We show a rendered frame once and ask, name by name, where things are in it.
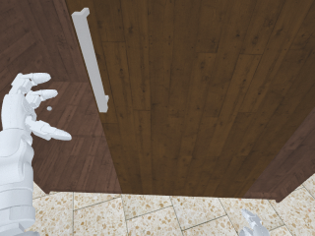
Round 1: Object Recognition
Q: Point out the left robot forearm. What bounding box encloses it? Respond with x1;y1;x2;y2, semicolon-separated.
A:
0;128;35;236

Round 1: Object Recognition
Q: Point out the wardrobe door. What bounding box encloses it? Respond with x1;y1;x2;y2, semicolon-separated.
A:
65;0;315;199
247;107;315;193

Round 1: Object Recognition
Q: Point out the right robot hand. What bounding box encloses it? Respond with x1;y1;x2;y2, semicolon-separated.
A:
239;208;271;236

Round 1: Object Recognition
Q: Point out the handle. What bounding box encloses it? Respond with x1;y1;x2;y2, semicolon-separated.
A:
71;8;109;113

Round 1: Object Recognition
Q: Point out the left robot hand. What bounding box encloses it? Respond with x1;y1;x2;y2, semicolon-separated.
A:
1;73;72;141

